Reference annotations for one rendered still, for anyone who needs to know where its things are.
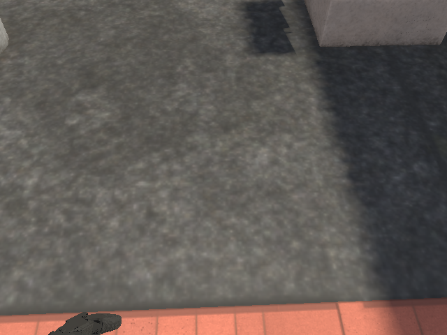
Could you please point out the left robot hand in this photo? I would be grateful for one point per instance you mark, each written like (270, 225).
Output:
(94, 324)

